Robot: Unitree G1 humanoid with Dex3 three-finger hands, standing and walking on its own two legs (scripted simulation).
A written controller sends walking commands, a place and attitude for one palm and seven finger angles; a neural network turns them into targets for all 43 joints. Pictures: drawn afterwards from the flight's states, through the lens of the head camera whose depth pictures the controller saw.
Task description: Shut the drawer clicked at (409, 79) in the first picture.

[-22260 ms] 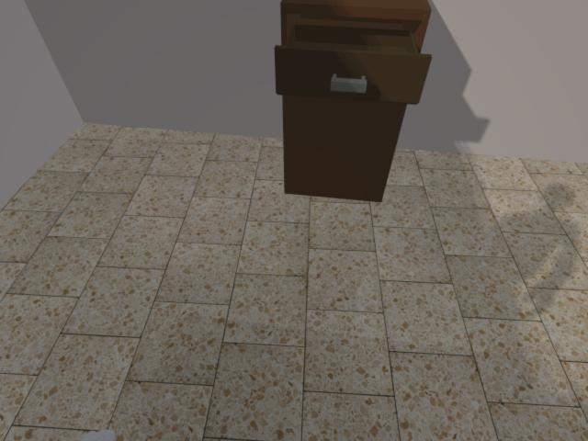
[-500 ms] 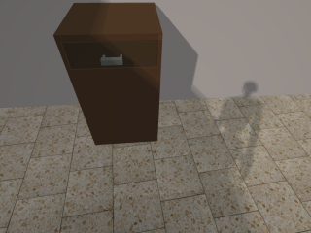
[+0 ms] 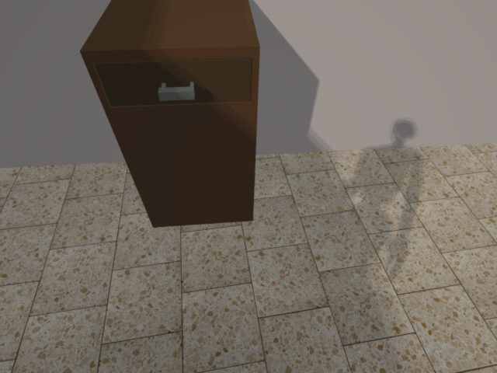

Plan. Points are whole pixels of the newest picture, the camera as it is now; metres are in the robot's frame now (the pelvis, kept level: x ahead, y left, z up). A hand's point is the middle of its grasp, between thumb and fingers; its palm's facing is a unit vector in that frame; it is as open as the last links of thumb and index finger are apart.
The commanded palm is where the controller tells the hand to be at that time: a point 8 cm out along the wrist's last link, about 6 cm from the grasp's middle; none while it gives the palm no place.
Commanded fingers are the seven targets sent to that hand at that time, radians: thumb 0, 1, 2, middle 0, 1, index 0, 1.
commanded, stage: look to check the result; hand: left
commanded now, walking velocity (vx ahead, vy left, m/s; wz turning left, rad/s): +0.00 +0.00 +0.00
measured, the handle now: (177, 89) +0.85 +0.26 -0.01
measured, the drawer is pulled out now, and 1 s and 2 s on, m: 0.00 0.00 0.00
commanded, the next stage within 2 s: stand and wait in 0.16 s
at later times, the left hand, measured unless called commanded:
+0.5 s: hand out of the picture +0.01 +0.17 -0.17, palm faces +0.02 -0.98 -0.21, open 7.4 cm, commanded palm none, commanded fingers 0.00 0.90 0.90 -0.20 -0.30 -0.20 -0.30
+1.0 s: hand out of the picture +0.01 +0.17 -0.17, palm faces +0.02 -0.98 -0.20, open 7.4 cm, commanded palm none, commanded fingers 0.00 0.90 0.90 -0.20 -0.30 -0.20 -0.30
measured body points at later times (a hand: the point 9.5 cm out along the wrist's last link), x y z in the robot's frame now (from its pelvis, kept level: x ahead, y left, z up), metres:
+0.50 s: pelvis +0.01 +0.00 +0.00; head +0.02 -0.01 +0.45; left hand +0.01 +0.22 -0.16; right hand +0.00 -0.23 -0.16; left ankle +0.03 +0.11 -0.74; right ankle -0.02 -0.10 -0.74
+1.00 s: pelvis +0.01 -0.01 +0.00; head +0.02 -0.02 +0.45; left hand +0.01 +0.22 -0.16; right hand +0.01 -0.23 -0.16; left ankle +0.03 +0.11 -0.74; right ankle -0.02 -0.10 -0.74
